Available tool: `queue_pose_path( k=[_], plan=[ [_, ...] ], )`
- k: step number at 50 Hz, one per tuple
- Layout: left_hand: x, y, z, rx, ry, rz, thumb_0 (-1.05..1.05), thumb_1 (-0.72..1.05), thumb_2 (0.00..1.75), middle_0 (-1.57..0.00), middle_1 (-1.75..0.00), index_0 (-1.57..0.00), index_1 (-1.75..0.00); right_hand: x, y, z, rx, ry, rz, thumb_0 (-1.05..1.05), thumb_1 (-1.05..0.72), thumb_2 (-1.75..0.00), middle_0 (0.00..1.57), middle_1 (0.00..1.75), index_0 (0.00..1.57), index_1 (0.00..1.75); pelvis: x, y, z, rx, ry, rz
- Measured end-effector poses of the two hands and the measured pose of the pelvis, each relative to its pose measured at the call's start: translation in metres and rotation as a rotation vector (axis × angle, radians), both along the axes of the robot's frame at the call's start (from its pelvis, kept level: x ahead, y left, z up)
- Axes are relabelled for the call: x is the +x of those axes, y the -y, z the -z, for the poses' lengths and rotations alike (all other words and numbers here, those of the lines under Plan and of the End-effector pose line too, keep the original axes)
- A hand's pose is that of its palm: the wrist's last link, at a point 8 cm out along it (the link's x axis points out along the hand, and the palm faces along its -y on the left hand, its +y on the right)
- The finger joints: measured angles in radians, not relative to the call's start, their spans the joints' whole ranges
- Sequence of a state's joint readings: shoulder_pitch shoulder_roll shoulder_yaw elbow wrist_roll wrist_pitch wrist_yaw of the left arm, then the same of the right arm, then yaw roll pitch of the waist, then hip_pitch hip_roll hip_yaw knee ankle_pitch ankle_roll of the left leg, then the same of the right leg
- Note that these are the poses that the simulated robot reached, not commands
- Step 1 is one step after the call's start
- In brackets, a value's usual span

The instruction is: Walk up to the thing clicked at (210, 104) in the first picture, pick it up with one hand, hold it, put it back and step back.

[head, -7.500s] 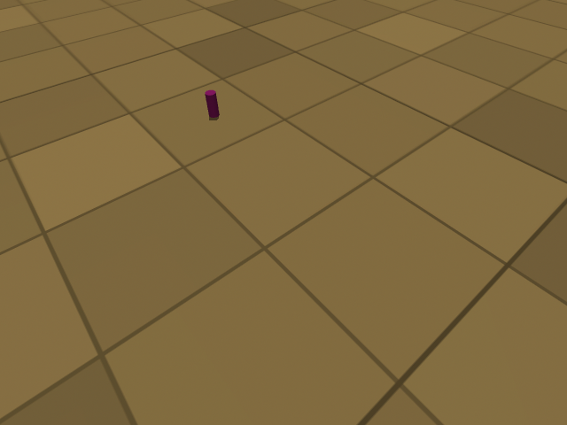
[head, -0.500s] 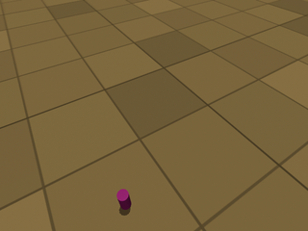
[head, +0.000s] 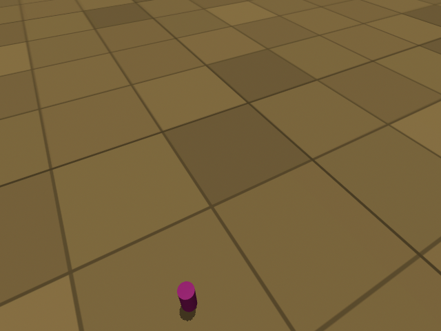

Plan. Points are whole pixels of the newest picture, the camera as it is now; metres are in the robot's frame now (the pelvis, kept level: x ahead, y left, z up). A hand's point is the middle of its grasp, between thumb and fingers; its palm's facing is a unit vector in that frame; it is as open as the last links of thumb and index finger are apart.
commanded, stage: walk up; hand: left
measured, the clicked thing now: (187, 297) +0.41 +0.16 -0.69
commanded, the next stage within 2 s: stand in 1.78 s
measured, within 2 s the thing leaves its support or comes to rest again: neither
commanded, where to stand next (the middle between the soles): +0.05 -0.04 m, yaw -1 degrees
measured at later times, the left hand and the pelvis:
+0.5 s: hand out of the picture +0.11 +0.26 -0.18, palm faces -0.10 -0.93 -0.35, open 7.4 cm; pelvis +0.01 +0.00 -0.01, yaw -3 degrees
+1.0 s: hand out of the picture +0.04 +0.27 -0.14, palm faces +0.04 -0.92 -0.39, open 7.4 cm; pelvis -0.03 -0.01 -0.01, yaw +2 degrees
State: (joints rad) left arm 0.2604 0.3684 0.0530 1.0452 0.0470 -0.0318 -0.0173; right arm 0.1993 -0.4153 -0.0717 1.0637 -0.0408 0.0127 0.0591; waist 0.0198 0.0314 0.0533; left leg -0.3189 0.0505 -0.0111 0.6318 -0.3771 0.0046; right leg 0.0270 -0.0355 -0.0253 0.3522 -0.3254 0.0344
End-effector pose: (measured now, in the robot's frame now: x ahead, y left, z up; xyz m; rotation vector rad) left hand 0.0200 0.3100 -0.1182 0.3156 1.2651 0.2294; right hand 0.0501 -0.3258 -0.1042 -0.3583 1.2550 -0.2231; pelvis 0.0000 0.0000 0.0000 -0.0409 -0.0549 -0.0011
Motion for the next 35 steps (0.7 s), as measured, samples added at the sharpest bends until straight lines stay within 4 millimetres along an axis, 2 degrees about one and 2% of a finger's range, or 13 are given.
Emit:
queue_pose_path(
  k=[4, 11, 15, 20, 24, 29, 35],
  plan=[
    [0.012, -0.026, 0.015, -0.001, -0.079, -0.025, 0.01, 0.9, 0.9, -0.2, -0.3, -0.21, -0.3, 0.018, -0.02, -0.005, -0.04, 0.02, 0.008, 0.0, -0.91, -0.9, 0.2, 0.3, 0.2, 0.3, 0.016, -0.017, 0.005, 0.028, 0.007, 0.0],
    [0.053, -0.034, 0.016, -0.025, -0.088, -0.005, 0.01, 0.91, 0.9, -0.2, -0.3, -0.2, -0.3, 0.047, -0.045, -0.017, -0.058, 0.033, 0.0, 0.0, -0.91, -0.9, 0.21, 0.3, 0.21, 0.3, 0.028, -0.026, -0.005, 0.019, -0.015, 0.006],
    [0.072, -0.032, 0.018, -0.022, -0.075, 0.024, 0.01, 0.91, 0.9, -0.2, -0.3, -0.2, -0.3, 0.063, -0.044, -0.019, -0.077, 0.073, 0.001, 0.0, -0.9, -0.9, 0.21, 0.3, 0.21, 0.3, 0.029, -0.024, -0.003, 0.024, -0.019, 0.015],
    [0.085, -0.019, 0.02, -0.016, -0.052, 0.054, 0.01, 0.91, 0.9, -0.2, -0.3, -0.2, -0.3, 0.075, -0.029, -0.016, -0.09, 0.118, -0.007, 0.0, -0.9, -0.9, 0.21, 0.3, 0.21, 0.3, 0.023, -0.014, 0.002, 0.031, -0.023, 0.036],
    [0.091, -0.001, 0.02, -0.005, -0.029, 0.084, 0.01, 0.91, 0.9, -0.2, -0.3, -0.2, -0.3, 0.075, -0.009, -0.006, -0.082, 0.148, -0.012, 0.0, -0.9, -0.9, 0.21, 0.3, 0.21, 0.3, 0.014, 0.0, 0.01, 0.041, -0.024, 0.052],
    [0.086, 0.025, 0.016, 0.031, 0.015, 0.111, 0.01, 0.91, 0.9, -0.2, -0.3, -0.2, -0.3, 0.066, 0.022, 0.02, -0.043, 0.174, 0.012, 0.0, -0.9, -0.9, 0.21, 0.3, 0.21, 0.3, -0.001, 0.022, 0.026, 0.027, -0.008, 0.066],
    [0.073, 0.048, -0.009, 0.052, 0.059, 0.136, 0.01, 0.9, 0.9, -0.2, -0.3, -0.21, -0.3, 0.032, 0.027, 0.03, 0.012, 0.12, 0.048, 0.0, -0.91, -0.9, 0.2, 0.3, 0.21, 0.3, -0.019, 0.034, 0.015, 0.08, -0.019, 0.066]
  ],
)
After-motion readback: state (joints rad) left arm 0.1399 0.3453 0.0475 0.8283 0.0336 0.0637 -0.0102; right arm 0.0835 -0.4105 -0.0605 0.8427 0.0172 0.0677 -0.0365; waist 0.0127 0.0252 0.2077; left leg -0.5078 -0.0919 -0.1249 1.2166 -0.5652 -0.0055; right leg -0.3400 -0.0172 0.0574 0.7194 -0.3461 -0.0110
